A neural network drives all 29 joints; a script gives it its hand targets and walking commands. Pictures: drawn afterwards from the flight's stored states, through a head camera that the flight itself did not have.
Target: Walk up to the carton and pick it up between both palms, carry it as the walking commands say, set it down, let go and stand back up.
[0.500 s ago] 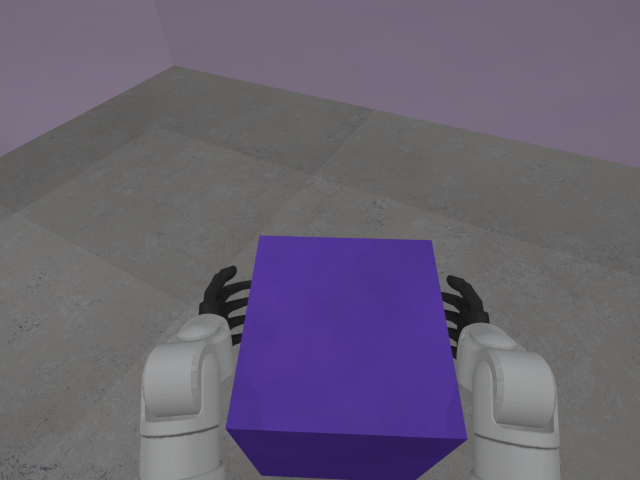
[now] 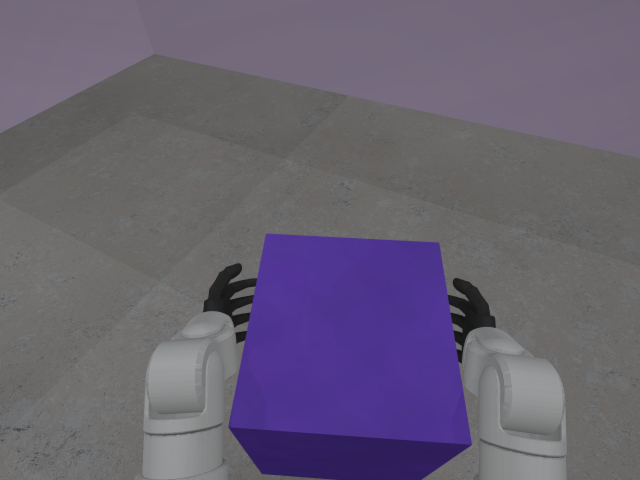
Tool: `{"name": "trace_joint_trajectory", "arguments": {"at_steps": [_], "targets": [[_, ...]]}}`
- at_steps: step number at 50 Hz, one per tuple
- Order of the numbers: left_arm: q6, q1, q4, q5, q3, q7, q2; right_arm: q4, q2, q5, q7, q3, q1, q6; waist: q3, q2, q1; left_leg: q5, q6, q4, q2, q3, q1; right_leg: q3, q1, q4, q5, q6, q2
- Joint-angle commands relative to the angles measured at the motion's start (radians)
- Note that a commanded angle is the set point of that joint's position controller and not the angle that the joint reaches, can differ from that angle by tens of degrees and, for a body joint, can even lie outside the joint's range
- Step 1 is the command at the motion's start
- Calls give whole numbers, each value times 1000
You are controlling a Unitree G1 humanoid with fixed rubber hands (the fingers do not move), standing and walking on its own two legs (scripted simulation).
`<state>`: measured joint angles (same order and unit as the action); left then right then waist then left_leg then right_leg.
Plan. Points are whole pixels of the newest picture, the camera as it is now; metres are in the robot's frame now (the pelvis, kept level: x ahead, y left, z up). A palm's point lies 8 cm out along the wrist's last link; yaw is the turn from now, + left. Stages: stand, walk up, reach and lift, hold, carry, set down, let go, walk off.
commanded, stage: carry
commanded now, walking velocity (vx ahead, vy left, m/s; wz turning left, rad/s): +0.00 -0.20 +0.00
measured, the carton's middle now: (343, 367) +0.27 -0.01 +0.02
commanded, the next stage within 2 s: none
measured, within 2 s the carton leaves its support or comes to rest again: neither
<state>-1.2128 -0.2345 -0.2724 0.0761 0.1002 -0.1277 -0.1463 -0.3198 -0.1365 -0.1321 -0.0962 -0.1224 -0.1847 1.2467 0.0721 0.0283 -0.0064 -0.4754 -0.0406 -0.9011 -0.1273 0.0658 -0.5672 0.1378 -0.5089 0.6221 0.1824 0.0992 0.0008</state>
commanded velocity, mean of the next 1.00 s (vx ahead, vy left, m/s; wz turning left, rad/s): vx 0.00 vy -0.20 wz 0.00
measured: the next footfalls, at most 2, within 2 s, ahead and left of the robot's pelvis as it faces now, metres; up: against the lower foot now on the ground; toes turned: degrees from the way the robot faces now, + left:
left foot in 0.18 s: -0.01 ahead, +0.07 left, +0.00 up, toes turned +10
right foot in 0.44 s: +0.00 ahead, -0.28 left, +0.00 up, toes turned -4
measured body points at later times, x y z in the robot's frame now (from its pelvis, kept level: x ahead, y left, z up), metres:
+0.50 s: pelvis -0.09 -0.15 +0.00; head -0.09 -0.17 +0.45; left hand +0.20 +0.00 +0.09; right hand +0.20 -0.29 +0.08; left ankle -0.05 +0.05 -0.71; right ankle -0.04 -0.28 -0.72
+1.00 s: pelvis -0.19 -0.31 +0.00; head -0.18 -0.33 +0.45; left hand +0.10 -0.16 +0.08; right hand +0.09 -0.46 +0.06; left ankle -0.16 -0.14 -0.68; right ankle -0.11 -0.38 -0.72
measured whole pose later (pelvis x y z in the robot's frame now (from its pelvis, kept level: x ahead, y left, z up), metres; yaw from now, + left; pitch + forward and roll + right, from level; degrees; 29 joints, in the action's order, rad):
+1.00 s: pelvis -0.19 -0.31 +0.00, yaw +1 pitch +3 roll +1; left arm -1.21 -0.24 -0.27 0.08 0.11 -0.12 -0.15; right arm -0.33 -0.14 -0.14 -0.10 -0.12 -0.19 1.25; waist 0.05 0.03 -0.02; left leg -0.48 -0.05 -0.99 -0.13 0.07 -0.59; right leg 0.13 -0.50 0.66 0.22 0.09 0.01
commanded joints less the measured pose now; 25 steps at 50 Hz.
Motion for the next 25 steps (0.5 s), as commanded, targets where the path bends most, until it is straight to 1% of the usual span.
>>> {"name": "trace_joint_trajectory", "arguments": {"at_steps": [1, 2, 3, 4, 5, 6, 7, 8, 9, 10, 11, 12, 13, 14, 15, 16, 17, 18, 19, 20, 21, 22, 23, 24, 25], "targets": [[-1, -434, -48, -370, -652, 286, -933, -162, -892, 458, 253, 772, -639, -26, 331, -209, 2, -19, 16, -162, 20, 1, -82, -272, 306, -314, 171, 56, 260], [3, -472, -84, -383, -667, 277, -944, -125, -905, 461, 259, 745, -589, -22, 353, -119, -1, -12, 21, -125, 38, 9, -68, -280, 338, -311, 111, 70, 262], [7, -491, -86, -376, -658, 272, -945, -139, -918, 464, 261, 745, -639, -25, 380, -155, -1, -15, 28, -115, 40, 27, -4, -254, 309, -342, 153, 39, 250], [7, -476, -73, -366, -654, 266, -953, -119, -925, 464, 264, 751, -622, -19, 380, -168, -1, -27, 28, -41, 64, 34, 34, -248, 310, -356, 117, 33, 232], [9, -470, -84, -368, -678, 260, -966, -150, -912, 484, 267, 752, -617, -22, 399, -159, -1, -43, 36, 47, 65, 32, 58, -271, 319, -340, 40, 71, 267], [11, -477, -85, -353, -660, 255, -959, -120, -912, 481, 272, 745, -628, -19, 421, -200, 2, -74, 49, 131, 83, 66, 159, -265, 292, -398, 92, 44, 278], [4, -447, -55, -352, -673, 253, -980, -119, -891, 476, 269, 739, -612, -19, 393, -228, 2, -54, 58, 274, 87, 81, 227, -221, 267, -433, 120, -1, 243], [0, -392, -43, -338, -664, 252, -963, -95, -872, 465, 278, 730, -538, -13, 366, -204, 17, 28, 74, 462, 82, 90, 362, -166, 179, -453, 165, -57, 209], [4, -436, -89, -332, -685, 246, -957, -76, -883, 460, 283, 711, -527, -19, 442, -25, 39, 46, 93, 637, 8, 21, 573, -87, 119, -375, 175, -178, 142], [4, -479, -126, -349, -709, 243, -959, -66, -874, 441, 289, 697, -500, -27, 416, 275, 39, -70, 140, 714, -283, -359, 634, -14, -58, -115, 125, -226, 71], [4, -494, -153, -365, -719, 247, -972, -99, -909, 434, 287, 698, -562, -47, 317, 454, 27, -29, 253, 663, -507, -631, 531, -77, -225, 203, 241, -225, 52], [10, -594, -198, -412, -771, 254, -980, -120, -915, 447, 276, 702, -600, -62, 254, 435, 47, -7, 302, 665, -494, -570, 358, -224, -170, 466, 233, -187, 121], [18, -619, -245, -414, -767, 247, -972, -199, -897, 457, 268, 716, -617, -65, 226, 226, 18, 104, 215, 638, -360, -343, 288, -259, -135, 441, 210, -173, 113], [15, -575, -238, -399, -738, 241, -972, -212, -900, 473, 270, 708, -626, -51, 233, 149, -5, 223, 133, 601, -268, -192, 318, -223, -143, 341, 132, -157, 71], [10, -537, -211, -396, -713, 241, -961, -179, -876, 469, 271, 697, -582, -45, 250, 73, -11, 286, 90, 570, -225, -74, 334, -164, -99, 313, 120, -142, 52], [5, -532, -222, -397, -716, 246, -948, -155, -898, 457, 269, 715, -565, -45, 282, 70, -5, 415, 86, 550, -209, -67, 400, -109, -74, 230, 136, -140, 32], [-2, -512, -187, -394, -714, 247, -920, -161, -878, 442, 262, 703, -577, -45, 312, 150, 1, 630, 88, 491, -184, -33, 435, -57, -25, 192, 151, -146, 10], [-10, -516, -204, -418, -741, 254, -914, -164, -873, 424, 251, 701, -536, -38, 314, 150, 14, 682, 106, 476, -210, -74, 414, -35, 2, 140, 203, -141, 8], [-27, -453, -126, -416, -722, 263, -902, -165, -861, 420, 240, 696, -534, -30, 313, 160, 22, 687, 110, 436, -225, -89, 433, -35, 12, 40, 246, -143, 16], [-35, -417, -58, -426, -713, 277, -909, -141, -827, 394, 233, 692, -491, -24, 323, 148, 8, 613, 94, 408, -216, -87, 394, -20, 97, -105, 170, -136, 16], [-31, -373, -36, -421, -687, 281, -882, -116, -812, 366, 229, 689, -459, -25, 350, 131, 8, 597, 54, 322, -164, -34, 352, -31, 212, -243, 89, -127, 18], [-31, -394, -18, -428, -703, 284, -912, -114, -812, 345, 229, 680, -436, -24, 378, 6, 2, 466, 16, 220, -94, 5, 262, -132, 343, -300, -79, -108, 117], [-26, -360, 19, -424, -697, 286, -911, -125, -824, 351, 233, 685, -483, -20, 367, -204, -1, 134, -21, 88, 21, 75, 77, -292, 423, -288, -378, -55, 263], [-16, -400, -14, -412, -691, 291, -894, -94, -859, 357, 240, 705, -502, -17, 358, -380, -6, -135, -38, -56, 72, 96, -84, -337, 498, -215, -586, 30, 317], [-9, -395, -18, -400, -678, 284, -907, -54, -867, 370, 245, 701, -470, -10, 382, -369, -1, -171, -21, -40, 23, 30, -51, -311, 426, -202, -478, 97, 307]]}}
